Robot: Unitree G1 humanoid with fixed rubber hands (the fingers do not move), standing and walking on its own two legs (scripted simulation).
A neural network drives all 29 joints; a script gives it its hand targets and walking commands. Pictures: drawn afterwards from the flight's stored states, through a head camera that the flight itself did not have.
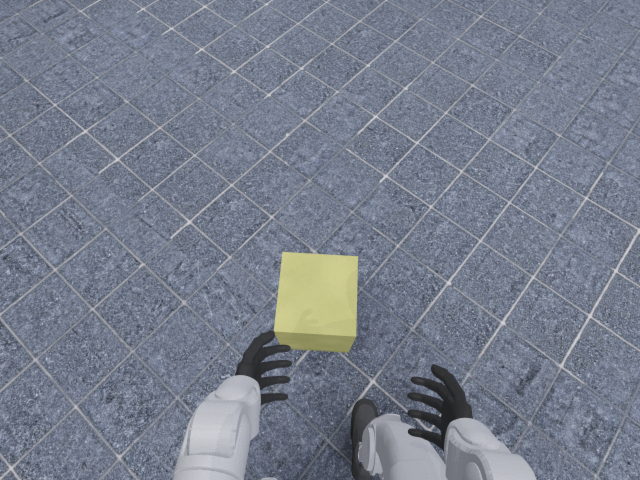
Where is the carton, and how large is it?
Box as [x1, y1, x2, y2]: [274, 252, 357, 352]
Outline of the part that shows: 282,252 274,324 274,332 280,344 288,344 291,348 348,352 355,337 357,256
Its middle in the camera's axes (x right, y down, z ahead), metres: -0.01 +0.17 +1.09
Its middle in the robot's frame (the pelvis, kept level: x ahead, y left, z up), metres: +0.48 -0.01 -0.63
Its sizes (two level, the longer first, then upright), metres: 0.210 0.200 0.250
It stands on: the floor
